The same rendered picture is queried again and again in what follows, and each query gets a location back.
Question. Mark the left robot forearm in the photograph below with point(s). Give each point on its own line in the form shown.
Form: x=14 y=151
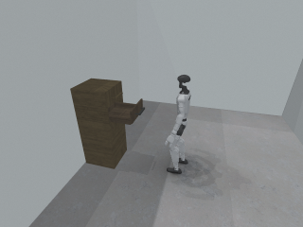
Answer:
x=177 y=125

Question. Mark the drawer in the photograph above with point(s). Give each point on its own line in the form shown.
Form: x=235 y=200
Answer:
x=124 y=113

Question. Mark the cabinet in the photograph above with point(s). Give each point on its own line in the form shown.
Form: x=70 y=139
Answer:
x=104 y=143

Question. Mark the robot left upper arm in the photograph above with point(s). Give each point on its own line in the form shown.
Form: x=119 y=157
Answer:
x=181 y=100

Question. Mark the left robot foot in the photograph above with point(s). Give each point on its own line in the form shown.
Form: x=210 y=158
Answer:
x=172 y=170

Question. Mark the left robot hand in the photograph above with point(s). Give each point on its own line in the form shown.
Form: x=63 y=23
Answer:
x=170 y=140

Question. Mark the robot torso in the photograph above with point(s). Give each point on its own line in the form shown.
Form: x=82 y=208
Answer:
x=187 y=105

